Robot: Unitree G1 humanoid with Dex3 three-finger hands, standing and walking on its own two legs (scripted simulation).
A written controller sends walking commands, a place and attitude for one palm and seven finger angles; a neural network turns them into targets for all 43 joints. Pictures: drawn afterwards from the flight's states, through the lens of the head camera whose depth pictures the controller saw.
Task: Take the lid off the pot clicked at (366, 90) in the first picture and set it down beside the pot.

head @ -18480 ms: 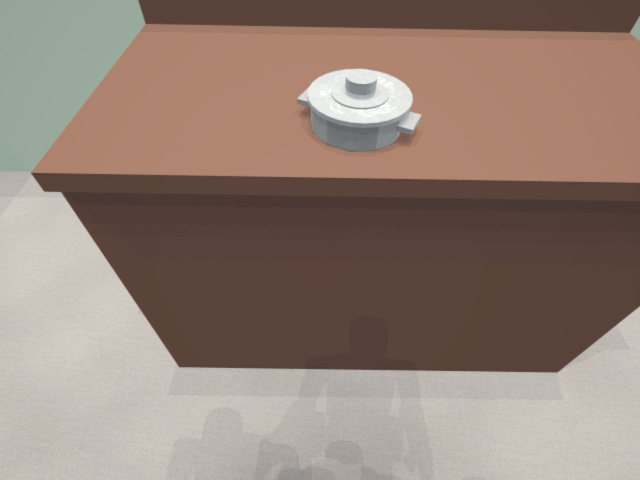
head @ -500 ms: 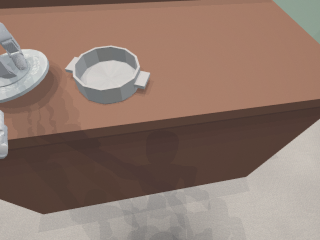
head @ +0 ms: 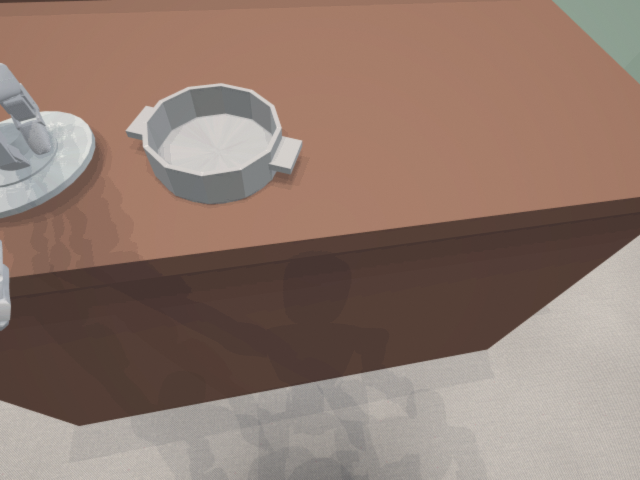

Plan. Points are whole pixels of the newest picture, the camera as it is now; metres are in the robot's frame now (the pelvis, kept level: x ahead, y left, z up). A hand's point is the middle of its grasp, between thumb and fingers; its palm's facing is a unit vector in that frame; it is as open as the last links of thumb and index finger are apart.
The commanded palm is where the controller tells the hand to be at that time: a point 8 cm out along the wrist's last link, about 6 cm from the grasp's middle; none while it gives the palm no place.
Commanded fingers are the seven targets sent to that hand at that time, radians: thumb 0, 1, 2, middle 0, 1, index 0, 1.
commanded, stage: open the fingers wide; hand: left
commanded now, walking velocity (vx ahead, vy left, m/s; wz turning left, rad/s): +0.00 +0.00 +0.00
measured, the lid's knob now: (2, 144) +0.50 +0.33 +0.13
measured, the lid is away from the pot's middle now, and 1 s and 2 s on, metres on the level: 0.24 0.25 0.25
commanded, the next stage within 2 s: raise the empty hand in 1.20 s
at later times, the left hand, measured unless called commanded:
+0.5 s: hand out of the picture +0.46 +0.32 +0.14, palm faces -0.39 -0.11 -0.92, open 5.5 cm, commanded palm +0.48 +0.32 +0.21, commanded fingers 0.00 0.26 0.87 -0.54 -0.90 -0.67 -0.95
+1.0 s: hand out of the picture +0.47 +0.32 +0.15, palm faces -0.37 -0.10 -0.92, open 10.2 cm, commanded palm +0.49 +0.31 +0.21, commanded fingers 0.00 -0.13 0.89 -0.47 -0.62 -0.47 -0.62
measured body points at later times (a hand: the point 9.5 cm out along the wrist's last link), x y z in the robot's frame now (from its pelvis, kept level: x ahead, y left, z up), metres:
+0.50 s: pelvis -0.01 +0.01 +0.00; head +0.07 +0.02 +0.44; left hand +0.48 +0.33 +0.20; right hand +0.02 -0.27 -0.12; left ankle -0.01 +0.08 -0.73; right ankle -0.03 -0.13 -0.73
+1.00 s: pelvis -0.01 +0.01 +0.00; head +0.07 +0.02 +0.44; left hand +0.49 +0.32 +0.20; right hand +0.00 -0.27 -0.12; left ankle -0.01 +0.08 -0.73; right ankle -0.03 -0.13 -0.73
